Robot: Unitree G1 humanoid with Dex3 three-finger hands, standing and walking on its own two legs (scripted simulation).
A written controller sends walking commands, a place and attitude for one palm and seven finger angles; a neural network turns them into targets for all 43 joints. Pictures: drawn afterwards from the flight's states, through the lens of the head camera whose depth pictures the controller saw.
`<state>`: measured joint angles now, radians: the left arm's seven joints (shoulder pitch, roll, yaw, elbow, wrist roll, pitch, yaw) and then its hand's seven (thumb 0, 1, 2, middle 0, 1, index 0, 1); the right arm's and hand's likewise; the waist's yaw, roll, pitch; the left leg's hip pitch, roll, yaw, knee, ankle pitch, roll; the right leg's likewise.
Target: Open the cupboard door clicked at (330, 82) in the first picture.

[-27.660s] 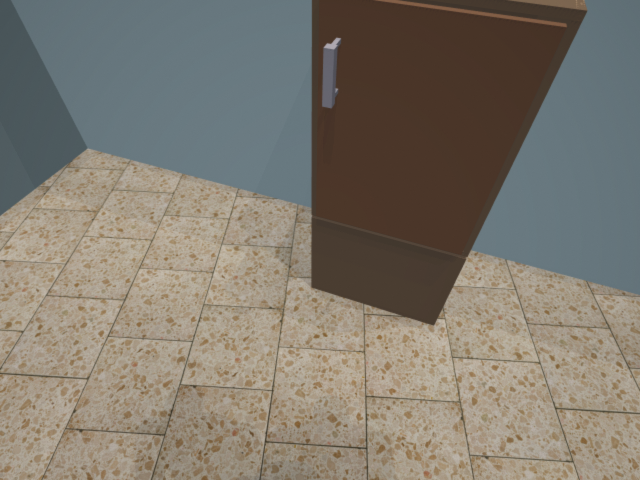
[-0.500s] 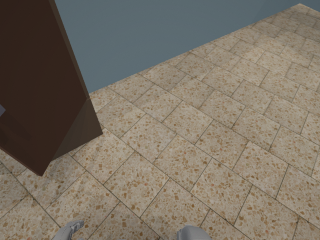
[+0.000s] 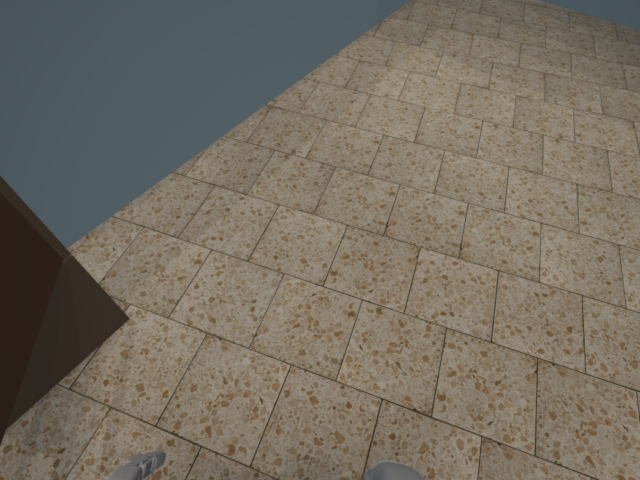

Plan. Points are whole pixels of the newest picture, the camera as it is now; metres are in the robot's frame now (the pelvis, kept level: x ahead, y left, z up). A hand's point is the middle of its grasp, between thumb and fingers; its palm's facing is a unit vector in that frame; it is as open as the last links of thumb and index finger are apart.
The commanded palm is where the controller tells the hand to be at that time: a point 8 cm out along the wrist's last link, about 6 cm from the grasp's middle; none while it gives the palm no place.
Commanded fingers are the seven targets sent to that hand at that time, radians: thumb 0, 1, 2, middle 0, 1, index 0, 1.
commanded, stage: walk to a spot facing it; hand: left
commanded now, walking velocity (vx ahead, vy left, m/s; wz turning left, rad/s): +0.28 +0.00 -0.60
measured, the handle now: out of the picture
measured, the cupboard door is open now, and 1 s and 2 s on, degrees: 42 42 42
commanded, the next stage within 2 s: turn to face it in 1.22 s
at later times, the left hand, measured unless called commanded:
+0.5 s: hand (234, 403) +0.24 +0.15 -0.17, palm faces -0.28 -0.94 -0.18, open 7.4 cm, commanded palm none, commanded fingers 0.00 0.90 0.90 -0.20 -0.30 -0.20 -0.30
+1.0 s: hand (344, 272) +0.49 -0.02 -0.18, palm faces -0.51 -0.85 -0.16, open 7.3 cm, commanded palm none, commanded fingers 0.00 0.90 0.90 -0.20 -0.30 -0.20 -0.30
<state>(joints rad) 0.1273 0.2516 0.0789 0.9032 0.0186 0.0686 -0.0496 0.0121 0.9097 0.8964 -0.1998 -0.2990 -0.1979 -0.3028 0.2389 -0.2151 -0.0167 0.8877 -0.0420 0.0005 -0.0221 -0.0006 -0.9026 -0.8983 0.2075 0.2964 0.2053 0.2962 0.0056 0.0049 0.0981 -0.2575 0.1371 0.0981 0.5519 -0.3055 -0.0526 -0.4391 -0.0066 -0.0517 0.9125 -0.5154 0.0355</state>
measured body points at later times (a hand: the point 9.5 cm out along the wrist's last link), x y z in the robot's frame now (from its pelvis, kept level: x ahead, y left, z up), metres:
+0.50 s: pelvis +0.13 -0.04 +0.00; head +0.18 -0.03 +0.45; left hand +0.25 +0.20 -0.16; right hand +0.13 -0.30 -0.13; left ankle +0.17 +0.10 -0.73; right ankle +0.06 -0.14 -0.67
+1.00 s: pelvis +0.34 -0.15 -0.01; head +0.38 -0.15 +0.44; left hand +0.52 +0.03 -0.17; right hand +0.25 -0.38 -0.14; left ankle +0.41 -0.03 -0.73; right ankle +0.22 -0.21 -0.69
